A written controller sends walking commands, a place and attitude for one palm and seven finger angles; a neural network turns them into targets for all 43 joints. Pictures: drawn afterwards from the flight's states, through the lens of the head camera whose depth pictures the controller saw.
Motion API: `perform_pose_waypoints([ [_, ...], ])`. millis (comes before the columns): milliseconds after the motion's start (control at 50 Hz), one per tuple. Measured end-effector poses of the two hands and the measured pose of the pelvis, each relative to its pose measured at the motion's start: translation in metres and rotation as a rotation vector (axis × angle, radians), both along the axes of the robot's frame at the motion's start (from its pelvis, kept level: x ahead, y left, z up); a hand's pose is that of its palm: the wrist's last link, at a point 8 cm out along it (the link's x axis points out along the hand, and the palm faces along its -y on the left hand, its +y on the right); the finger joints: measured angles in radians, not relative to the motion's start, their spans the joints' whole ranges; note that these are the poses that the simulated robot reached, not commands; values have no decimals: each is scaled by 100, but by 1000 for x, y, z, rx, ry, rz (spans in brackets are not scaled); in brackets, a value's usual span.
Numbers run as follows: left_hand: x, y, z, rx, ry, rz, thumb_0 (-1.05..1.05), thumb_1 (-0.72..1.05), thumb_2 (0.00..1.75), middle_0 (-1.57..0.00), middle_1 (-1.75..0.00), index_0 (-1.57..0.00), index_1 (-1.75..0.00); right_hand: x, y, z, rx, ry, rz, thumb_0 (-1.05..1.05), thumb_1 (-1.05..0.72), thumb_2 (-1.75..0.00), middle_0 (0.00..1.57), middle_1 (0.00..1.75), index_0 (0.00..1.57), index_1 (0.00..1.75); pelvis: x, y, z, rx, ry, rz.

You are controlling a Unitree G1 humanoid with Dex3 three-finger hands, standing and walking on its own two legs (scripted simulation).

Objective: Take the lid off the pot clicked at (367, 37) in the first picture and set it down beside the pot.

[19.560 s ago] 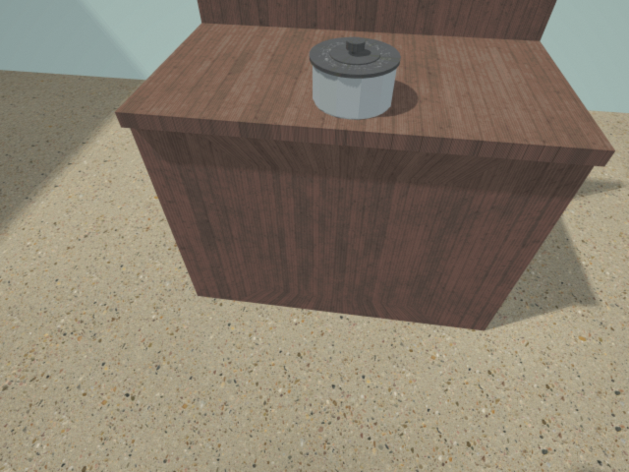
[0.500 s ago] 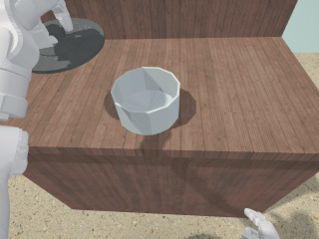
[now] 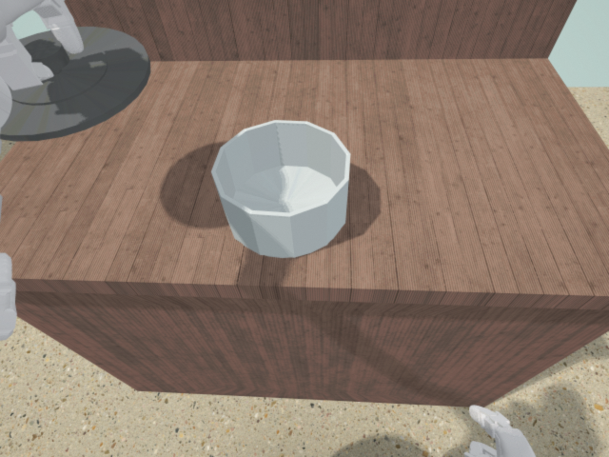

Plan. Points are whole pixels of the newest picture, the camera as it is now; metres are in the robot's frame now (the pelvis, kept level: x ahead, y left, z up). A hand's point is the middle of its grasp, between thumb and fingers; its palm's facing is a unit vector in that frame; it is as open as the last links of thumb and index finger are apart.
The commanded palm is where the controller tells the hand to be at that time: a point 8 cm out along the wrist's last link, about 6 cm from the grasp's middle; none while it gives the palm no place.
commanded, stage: move the lid sideways beside the pot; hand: left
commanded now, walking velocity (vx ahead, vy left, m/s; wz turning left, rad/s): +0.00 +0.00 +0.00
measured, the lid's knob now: (45, 55) +0.48 +0.29 +0.28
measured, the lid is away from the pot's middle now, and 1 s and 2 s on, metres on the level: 0.25 0.23 0.23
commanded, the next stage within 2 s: lower the lid onto the table in 0.12 s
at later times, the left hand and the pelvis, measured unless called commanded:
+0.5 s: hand (43, 72) +0.43 +0.27 +0.28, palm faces -0.14 -0.08 -0.99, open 7.2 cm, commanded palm +0.42 +0.28 +0.36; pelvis +0.00 +0.00 +0.00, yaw +1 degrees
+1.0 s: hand (69, 102) +0.44 +0.27 +0.24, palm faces -0.21 -0.10 -0.97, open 7.2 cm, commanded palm +0.42 +0.28 +0.32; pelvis +0.00 -0.01 +0.00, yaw +0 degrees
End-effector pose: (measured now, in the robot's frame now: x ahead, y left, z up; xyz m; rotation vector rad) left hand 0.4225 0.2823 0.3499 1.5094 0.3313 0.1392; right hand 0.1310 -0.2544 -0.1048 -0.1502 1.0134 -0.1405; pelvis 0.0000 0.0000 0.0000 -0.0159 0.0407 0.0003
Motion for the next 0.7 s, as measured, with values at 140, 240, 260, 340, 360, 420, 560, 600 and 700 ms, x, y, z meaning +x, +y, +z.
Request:
perform_pose_waypoints([
  [140, -6, 2, 2, 25, -18, -23, 3, 29, 92, -98, -97, -69, -79, 10, 5, 1, -6, -11, 26, 1, -91, -90, 20, 30, 20, 30, 0, 1, 0, -3, 0, 12],
  [240, -7, 0, 2, 14, -12, -28, 3, 29, 92, -99, -97, -69, -79, 16, 10, 2, 3, -22, 40, 1, -91, -90, 20, 30, 20, 30, -1, 3, 0, -5, -1, 16],
  [260, -6, 0, 1, 9, -10, -25, 3, 29, 93, -99, -97, -69, -79, 17, 11, 2, 6, -25, 42, 1, -91, -90, 20, 30, 20, 30, -2, 3, -1, -5, -1, 16],
  [340, -5, -4, -2, 3, -3, -8, 3, 29, 93, -99, -97, -69, -79, 19, 15, 2, 14, -42, 49, 1, -91, -90, 20, 30, 20, 30, -4, 3, -1, -5, -3, 18],
  [360, -5, -4, -2, -3, -4, -8, 3, 29, 93, -99, -97, -69, -79, 19, 15, 1, 16, -45, 50, 1, -90, -90, 20, 30, 20, 30, -4, 4, -1, -5, -3, 17],
  [420, -3, -6, -6, -11, 10, 3, 3, 29, 92, -99, -97, -69, -79, 18, 17, 1, 22, -49, 46, 1, -90, -90, 20, 30, 20, 30, -4, 4, -1, -4, -4, 16],
  [560, 3, -10, -20, -26, 48, 5, 3, 29, 92, -99, -97, -69, -79, 6, 12, -1, 14, -34, 27, 1, -90, -90, 21, 30, 20, 30, -5, 2, -1, -3, -8, 12],
  [600, 4, -12, -23, -23, 52, -2, 3, 29, 92, -99, -97, -69, -79, 1, 9, -1, 9, -28, 18, 1, -90, -90, 21, 30, 20, 30, -4, 1, -1, -2, -8, 10],
  [700, 7, -14, -28, -30, 55, -12, 3, 29, 92, -99, -97, -69, -79, -11, 0, -2, -6, -3, -6, 1, -90, -90, 21, 30, 20, 30, -2, -2, -1, -2, -8, 6],
])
